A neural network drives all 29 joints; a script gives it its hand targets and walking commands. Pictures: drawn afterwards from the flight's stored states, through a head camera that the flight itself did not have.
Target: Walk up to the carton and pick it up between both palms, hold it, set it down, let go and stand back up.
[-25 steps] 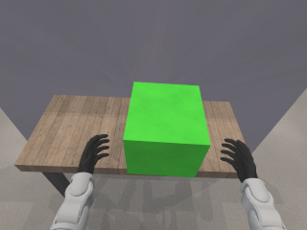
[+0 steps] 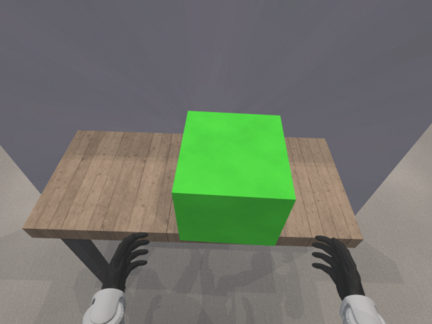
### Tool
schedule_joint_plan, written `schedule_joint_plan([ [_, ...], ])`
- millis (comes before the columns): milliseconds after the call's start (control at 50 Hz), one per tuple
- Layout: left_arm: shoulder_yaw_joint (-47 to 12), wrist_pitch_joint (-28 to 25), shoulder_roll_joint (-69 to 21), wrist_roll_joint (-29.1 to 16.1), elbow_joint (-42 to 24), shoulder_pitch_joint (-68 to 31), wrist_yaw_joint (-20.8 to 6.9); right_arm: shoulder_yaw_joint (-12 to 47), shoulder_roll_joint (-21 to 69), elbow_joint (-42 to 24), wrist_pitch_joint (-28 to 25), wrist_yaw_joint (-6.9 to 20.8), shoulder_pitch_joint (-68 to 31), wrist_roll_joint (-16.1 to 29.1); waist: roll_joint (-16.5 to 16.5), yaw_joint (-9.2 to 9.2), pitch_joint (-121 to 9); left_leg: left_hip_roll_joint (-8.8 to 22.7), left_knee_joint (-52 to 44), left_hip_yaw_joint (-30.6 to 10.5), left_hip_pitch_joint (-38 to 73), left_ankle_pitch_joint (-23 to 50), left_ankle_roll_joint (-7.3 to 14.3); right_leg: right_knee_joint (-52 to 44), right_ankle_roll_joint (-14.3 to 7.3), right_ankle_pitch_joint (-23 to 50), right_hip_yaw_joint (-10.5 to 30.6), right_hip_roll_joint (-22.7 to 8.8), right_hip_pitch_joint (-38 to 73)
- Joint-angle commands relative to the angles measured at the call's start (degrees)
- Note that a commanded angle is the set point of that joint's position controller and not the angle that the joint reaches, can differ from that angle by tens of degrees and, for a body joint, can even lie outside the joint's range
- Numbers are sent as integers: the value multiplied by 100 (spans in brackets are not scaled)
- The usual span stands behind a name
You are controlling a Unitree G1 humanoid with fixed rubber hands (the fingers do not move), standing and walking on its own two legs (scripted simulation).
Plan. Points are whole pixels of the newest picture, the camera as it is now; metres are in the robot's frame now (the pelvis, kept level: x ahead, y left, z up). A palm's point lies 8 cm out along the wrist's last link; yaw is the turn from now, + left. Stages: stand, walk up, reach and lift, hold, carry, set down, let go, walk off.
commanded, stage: set down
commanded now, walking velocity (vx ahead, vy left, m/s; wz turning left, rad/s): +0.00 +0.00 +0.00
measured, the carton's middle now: (230, 177) +0.43 -0.03 +0.00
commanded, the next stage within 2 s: let go in 0.84 s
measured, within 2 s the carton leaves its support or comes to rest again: neither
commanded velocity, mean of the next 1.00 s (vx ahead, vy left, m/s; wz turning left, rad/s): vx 0.00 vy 0.00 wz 0.00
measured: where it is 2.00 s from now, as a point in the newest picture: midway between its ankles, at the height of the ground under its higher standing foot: outside the picture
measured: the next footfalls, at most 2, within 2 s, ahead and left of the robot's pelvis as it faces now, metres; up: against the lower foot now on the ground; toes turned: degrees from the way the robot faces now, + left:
none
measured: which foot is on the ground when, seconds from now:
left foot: down 0.00-1.00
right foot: down 0.00-1.00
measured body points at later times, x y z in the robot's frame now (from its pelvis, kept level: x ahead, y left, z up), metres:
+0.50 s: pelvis +0.00 +0.01 +0.00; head +0.00 +0.01 +0.45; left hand +0.18 +0.23 -0.07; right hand +0.18 -0.22 -0.07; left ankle -0.04 +0.11 -0.74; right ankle +0.04 -0.09 -0.74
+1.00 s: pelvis +0.00 +0.01 +0.00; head +0.02 +0.02 +0.45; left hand +0.17 +0.24 -0.09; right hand +0.17 -0.22 -0.08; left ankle -0.04 +0.11 -0.74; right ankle +0.04 -0.09 -0.74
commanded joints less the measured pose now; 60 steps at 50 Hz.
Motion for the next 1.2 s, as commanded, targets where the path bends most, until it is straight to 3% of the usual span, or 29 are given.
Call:
schedule_joint_plan([
  [0, 377, 184, 578, 42, -469, -447, -112, -222, -559, -577, -83, -66, -492, -105, -6, 80, -500, -58, -524, -153, -1065, 558, -65, -308, -33, 532, 653, -244, 1402],
  [20, 294, 149, 564, -29, -834, -558, -101, -247, -568, -830, -155, -76, -564, -61, 7, 90, -687, -46, -511, -138, -1097, 629, -56, -246, -4, 556, 658, -253, 1459],
  [40, 230, 260, 453, 187, -457, -239, -117, -176, -546, -260, -104, -65, -227, -170, 110, 37, -405, -64, -516, -120, -975, 715, -110, -269, -51, 621, 616, -226, 1349],
  [60, 382, 203, 659, 151, -1034, -557, -91, -265, -567, -738, -180, -62, -472, -92, 182, 125, -790, -69, -475, -79, -895, 826, -96, -250, -49, 704, 596, -236, 1500],
  [100, 310, 228, 518, 181, -812, -321, -93, -188, -603, -491, -180, -41, -265, -136, 139, 66, -618, -71, -428, -165, -889, 1083, -126, -202, -50, 932, 578, -214, 1452],
  [120, 282, 416, 388, 337, -197, -206, -161, -70, -592, 37, -47, -16, -261, -241, 177, 32, -317, -51, -446, -164, -879, 949, -127, -286, -77, 734, 553, -206, 1274],
  [140, 462, 434, 530, 280, -553, -207, -182, -88, -561, -278, -42, -11, -261, -183, 134, 147, -374, -52, -489, -136, -921, 925, -90, -282, -86, 690, 505, -202, 1371],
  [180, 380, 420, 574, 145, -784, -291, -161, -195, -591, -617, -81, -24, -400, -171, 123, 55, -409, -25, -502, -136, -1045, 821, -95, -298, -84, 653, 559, -220, 1389],
  [240, 370, 765, 472, 295, -121, -183, -255, -150, -600, 189, 121, 16, -224, -397, 95, -5, 25, -13, -552, -138, -901, 682, -123, -393, -119, 321, 475, -198, 1059],
  [260, 432, 741, 541, 192, -539, -357, -248, -227, -647, -267, 56, 21, -399, -352, 63, 74, -159, -17, -527, -127, -942, 636, -116, -368, -94, 275, 444, -196, 1128],
  [300, 410, 862, 615, 316, -425, -388, -188, -259, -641, 58, 152, 36, -460, -439, 193, 63, 60, -23, -563, -84, -1066, 563, -113, -361, -92, 183, 448, -197, 1097],
  [320, 386, 872, 629, 324, -352, -254, -184, -220, -602, 124, 154, 53, -270, -534, 89, 68, -32, -12, -574, -108, -1017, 582, -111, -343, -84, 229, 423, -177, 1185],
  [360, 415, 711, 742, 211, -900, -324, -125, -352, -649, -294, -3, 64, -341, -519, 187, 67, -487, -4, -486, -103, -977, 1010, -128, -215, -61, 636, 432, -174, 1315],
  [400, 402, 814, 651, 436, -338, -258, -135, -272, -677, 426, 30, 129, -308, -513, 261, -10, -389, 3, -416, -81, -906, 1046, -177, -179, -78, 610, 391, -130, 1109],
  [440, 498, 825, 668, 311, -630, -183, -124, -269, -710, 18, -71, 148, -336, -474, 179, 110, -563, 22, -395, -74, -880, 1213, -172, -154, -55, 813, 371, -116, 1312],
  [480, 413, 940, 541, 378, -156, 41, -183, -159, -663, 413, -55, 152, -216, -494, 167, 67, -246, -10, -358, -74, -919, 1273, -224, -182, -73, 811, 320, -110, 1150],
  [520, 503, 978, 576, 303, -326, -19, -261, -178, -669, 319, -84, 139, -166, -503, -47, 72, -364, 19, -384, -52, -892, 1254, -176, -228, -44, 834, 339, -119, 1255],
  [580, 577, 1161, 617, 449, -202, -47, -307, -217, -735, 661, -45, 108, -251, -665, 16, 56, -231, -6, -353, -2, -764, 1326, -192, -233, -24, 882, 288, -123, 1185],
  [600, 648, 1138, 705, 380, -509, -116, -294, -259, -674, 323, -86, 95, -289, -622, -28, 83, -472, -30, -325, 7, -736, 1367, -158, -234, 20, 947, 319, -130, 1286],
  [640, 624, 1173, 680, 394, -278, -53, -274, -164, -605, 437, -94, 100, -185, -662, -58, 87, -338, -55, -323, 8, -820, 1392, -136, -213, 31, 975, 345, -149, 1216],
  [660, 605, 1184, 729, 417, -331, -84, -276, -138, -580, 437, -83, 110, -206, -665, -46, 147, -352, -47, -361, 31, -845, 1306, -112, -197, 56, 949, 347, -138, 1216],
  [720, 626, 1264, 666, 510, -245, -117, -236, -173, -571, 666, -17, 134, -224, -751, 222, 123, -143, 4, -395, 30, -834, 1144, -167, -216, -7, 646, 298, -123, 1100],
  [760, 626, 1337, 593, 478, -222, -150, -251, -183, -574, 659, 13, 156, -215, -705, 212, 83, -16, 35, -430, -2, -931, 1027, -168, -257, -30, 445, 260, -122, 1098],
  [780, 618, 1415, 595, 522, -157, -154, -246, -150, -561, 784, 53, 152, -311, -715, 404, 124, -51, 37, -483, 19, -963, 928, -184, -259, -33, 356, 254, -114, 1077],
  [820, 704, 1477, 588, 526, -116, -93, -258, -177, -592, 639, 46, 167, -284, -736, 227, 110, -156, 37, -426, 5, -938, 1078, -163, -222, -26, 503, 248, -123, 1141],
  [920, 694, 1426, 677, 567, -306, -204, -197, -253, -608, 835, -48, 166, -178, -844, 377, 53, -458, 50, -325, 65, -811, 1395, -226, -139, -33, 863, 211, -101, 1188],
  [960, 788, 1434, 761, 599, -278, -146, -209, -271, -696, 854, -107, 161, -174, -878, 284, 54, -549, 20, -250, 45, -776, 1574, -223, -148, -2, 1068, 238, -98, 1270],
  [1120, 707, 1414, 667, 558, -163, -125, -288, -216, -657, 970, -137, 162, -240, -854, 196, 101, -421, -11, -233, 37, -866, 1577, -205, -137, 0, 1122, 226, -88, 1270],
  [1180, 615, 1421, 627, 493, 28, -102, -309, -199, -660, 1017, -123, 147, -207, -940, 16, 95, -263, 12, -297, 30, -947, 1338, -170, -146, 10, 900, 243, -105, 1164],
])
